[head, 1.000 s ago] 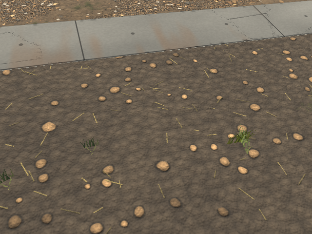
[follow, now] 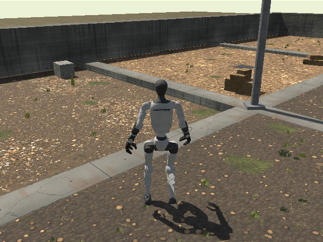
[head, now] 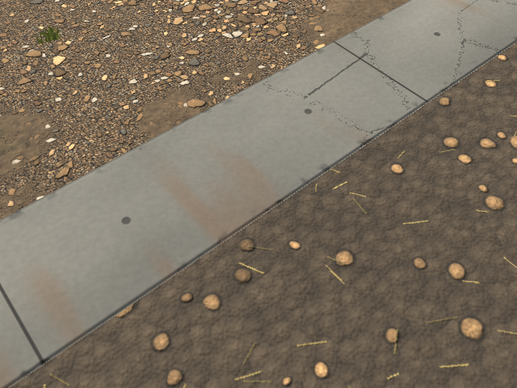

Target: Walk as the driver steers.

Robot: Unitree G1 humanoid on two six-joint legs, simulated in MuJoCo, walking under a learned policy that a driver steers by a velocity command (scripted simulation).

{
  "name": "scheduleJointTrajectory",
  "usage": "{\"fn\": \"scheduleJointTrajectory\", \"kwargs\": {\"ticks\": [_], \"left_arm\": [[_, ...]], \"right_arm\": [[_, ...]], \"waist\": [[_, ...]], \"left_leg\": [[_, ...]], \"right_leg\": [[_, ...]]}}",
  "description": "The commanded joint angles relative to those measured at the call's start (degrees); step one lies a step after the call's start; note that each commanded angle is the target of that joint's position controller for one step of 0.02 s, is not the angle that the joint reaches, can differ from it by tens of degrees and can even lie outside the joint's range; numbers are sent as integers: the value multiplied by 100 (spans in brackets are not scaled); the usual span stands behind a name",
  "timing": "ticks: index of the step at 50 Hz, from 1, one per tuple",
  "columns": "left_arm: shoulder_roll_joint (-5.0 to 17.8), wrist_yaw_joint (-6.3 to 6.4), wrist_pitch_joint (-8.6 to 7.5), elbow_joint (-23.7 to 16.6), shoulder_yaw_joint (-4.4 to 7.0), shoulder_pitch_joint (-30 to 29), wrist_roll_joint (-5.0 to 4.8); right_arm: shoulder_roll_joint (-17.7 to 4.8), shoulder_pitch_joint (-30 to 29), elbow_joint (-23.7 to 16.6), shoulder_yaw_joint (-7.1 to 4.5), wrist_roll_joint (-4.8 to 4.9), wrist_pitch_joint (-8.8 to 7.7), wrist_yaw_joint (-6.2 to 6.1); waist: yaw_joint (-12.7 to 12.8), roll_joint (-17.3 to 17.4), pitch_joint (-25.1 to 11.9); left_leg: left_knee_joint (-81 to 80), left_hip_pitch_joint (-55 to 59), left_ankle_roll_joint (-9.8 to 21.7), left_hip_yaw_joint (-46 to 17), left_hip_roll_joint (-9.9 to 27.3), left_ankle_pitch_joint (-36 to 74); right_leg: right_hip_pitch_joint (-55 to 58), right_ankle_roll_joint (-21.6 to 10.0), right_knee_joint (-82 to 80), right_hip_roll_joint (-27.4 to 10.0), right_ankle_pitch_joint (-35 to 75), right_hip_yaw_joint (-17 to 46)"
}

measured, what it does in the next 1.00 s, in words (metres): walks ahead: right foot, then left foot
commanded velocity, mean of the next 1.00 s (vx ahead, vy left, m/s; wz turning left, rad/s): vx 0.52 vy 0.00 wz -0.04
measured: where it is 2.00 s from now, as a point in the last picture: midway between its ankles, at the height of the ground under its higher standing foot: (317, 275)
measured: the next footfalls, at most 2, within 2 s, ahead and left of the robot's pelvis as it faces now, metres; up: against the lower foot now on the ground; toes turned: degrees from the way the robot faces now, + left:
right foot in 0.34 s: +0.46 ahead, -0.08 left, +0.00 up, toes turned -23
left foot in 0.74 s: +0.79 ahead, -0.05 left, +0.00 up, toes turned -12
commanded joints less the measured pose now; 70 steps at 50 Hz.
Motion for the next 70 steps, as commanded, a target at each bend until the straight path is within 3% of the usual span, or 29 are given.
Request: {"fn": "scheduleJointTrajectory", "kwargs": {"ticks": [1,4,9,11,13,15,16,17,18,19,21,22,25,30,33,36,37,38,39,40,42,48,59,60,61,62,64,66,70], "left_arm": [[-168,-203,106,-780,-127,-619,156],[-369,-316,245,-1229,-267,-1168,162],[-216,-486,262,-1656,-389,-2088,119],[-240,-514,237,-1664,-426,-2323,118],[-55,-454,208,-1482,-366,-1890,118],[352,-321,174,-961,-158,-94,114],[512,-189,123,-519,-23,933,170],[882,-21,163,-457,126,493,82],[1343,27,198,-829,183,273,234],[916,128,199,-877,148,456,134],[325,194,33,-620,-48,-140,74],[10,49,-177,-905,-124,-770,-135],[-115,-31,-415,-571,-152,-1048,-90],[-51,370,-309,-446,-142,-934,-34],[128,536,-86,-413,-100,-714,-62],[216,608,119,-730,-34,-1289,-88],[126,542,126,-836,-65,-1590,-121],[-688,338,109,-917,-240,-1054,172],[-522,193,50,-981,-276,-23,25],[173,119,8,-937,-168,-239,-72],[172,173,86,-1110,-120,-1029,5],[-273,288,194,-1076,-148,-1279,-46],[81,194,-68,-889,93,-1375,-149],[164,186,-80,-799,147,-1154,-140],[418,205,-30,-847,204,-1180,-71],[706,224,69,-883,243,-1246,130],[122,303,89,-1145,137,-1595,108],[-7,419,183,-1233,66,-1717,-29],[160,504,291,-1144,70,-1252,79]], "right_arm": [[-275,1208,267,-146,72,-105,25],[-184,1290,536,-129,225,-240,131],[-577,1197,710,-200,171,-336,101],[-781,1535,809,-228,158,-310,56],[-1122,1735,813,-309,164,-191,-54],[-1422,1361,658,-393,136,2,-116],[-1284,1252,593,-356,137,36,-70],[-712,1374,433,-259,117,10,32],[-538,2103,-28,-137,381,-7,-19],[-797,1436,24,-139,361,-61,-67],[-571,1326,166,-77,307,-11,-55],[-900,1374,278,-289,693,-85,-137],[-463,1428,402,-279,666,77,-116],[15,440,67,-179,447,-73,168],[-151,408,-122,-258,449,-20,393],[-768,1783,26,-551,374,84,446],[-986,2462,150,-648,364,96,359],[-1249,1979,56,-622,305,61,257],[-1501,1361,-431,-601,-17,-11,238],[-1323,759,-826,-646,71,65,237],[-832,303,-986,-497,416,229,152],[-948,419,-1046,-619,413,524,-112],[-926,-38,-1350,-694,478,803,-126],[-856,-117,-1386,-662,514,805,-109],[-537,304,-1322,-566,493,818,-84],[-569,369,-1496,-565,546,784,-38],[-1311,419,-1250,-769,481,702,46],[-1080,570,-1061,-705,458,806,17],[-720,98,-1297,-526,545,797,32]], "waist": [[-474,754,-324],[-286,751,-67],[-166,466,602],[-219,437,624],[89,753,172],[1020,923,-695],[1321,574,-1003],[634,-895,-832],[154,-927,-2264],[501,296,-2214],[-195,851,-583],[-286,1132,-665],[-644,476,-130],[-210,46,-246],[-168,-240,-538],[-991,-457,-1001],[-1496,162,-1036],[-626,1952,-723],[-159,1946,-2127],[-357,925,-2185],[-184,-346,-973],[-208,428,-974],[-343,1327,-892],[-228,1147,-919],[-457,272,-1193],[-640,-1395,-1031],[-567,-801,-734],[-501,-355,-448],[-142,-527,-313]], "left_leg": [[-1689,2117,687,-1682,1518,-177],[-1962,1797,526,-591,1434,1212],[-2591,1398,332,962,1041,2461],[-2269,1713,173,1367,961,4682],[-1274,2265,94,1421,1111,7013],[1063,1875,193,1233,1380,7735],[2857,801,248,1179,1179,5874],[5114,-896,127,1159,-21,-1067],[6730,-2199,40,3,-135,-1876],[6587,-2378,32,-379,60,-1060],[5437,-1857,88,-387,434,-923],[5475,-1587,30,-763,541,-1176],[3913,-935,13,-856,679,-776],[1026,-622,6,218,7,2297],[409,-507,108,503,-315,2315],[335,769,648,390,-570,1319],[-424,1593,932,-42,-389,2162],[-2,2268,1422,-1582,476,5244],[-685,3238,2758,-4595,1671,4324],[-1143,2893,2653,-4577,1649,2432],[-1492,1381,2069,-3720,1049,570],[-1225,682,1491,-2800,181,1523],[-655,845,1000,-3750,-149,484],[-346,555,846,-3618,-368,33],[652,-80,607,-3002,-815,-1782],[1994,-1136,291,-1684,-1497,-2516],[3526,-1570,-68,-1399,-731,-1697],[4245,-1766,-195,-1109,-540,-1060],[3908,-2153,-387,-428,-41,-659]], "right_leg": [[-2329,89,250,-791,284,87],[-2607,92,31,-933,664,-104],[-1986,-43,-1989,-763,1877,-877],[-1350,-272,-2696,-368,1842,-1435],[-612,-444,-2901,70,1452,-1651],[1357,-726,-3005,335,956,-1348],[2974,-917,-3825,221,1249,-687],[3892,-930,-4004,-814,2384,727],[5254,-2113,-4288,-2528,4465,3397],[4673,-2000,-4874,-2428,4507,3236],[2359,-1509,-5246,-2099,4745,1932],[1796,-1481,-5449,-2060,4085,1765],[461,-829,-5851,-1599,4541,422],[709,49,-5624,-656,4769,-1260],[1532,286,-4902,-939,5317,-1326],[1305,457,-3049,-1172,6052,-1248],[722,601,-1387,-749,4210,-1271],[-884,842,496,302,-1740,-1060],[-1847,1038,1976,748,-2017,337],[-1904,848,1809,354,-1398,741],[-1982,794,878,11,-706,573],[-1158,1112,-1881,72,-184,447],[135,885,-4695,97,630,642],[753,778,-5361,-159,1221,624],[1634,336,-5478,-1218,1455,1389],[1693,-544,-5674,-2229,2185,2637],[1338,-671,-5588,-2226,1737,2201],[1186,-359,-5509,-1699,1372,1309],[1537,-519,-5673,-1626,1940,485]]}}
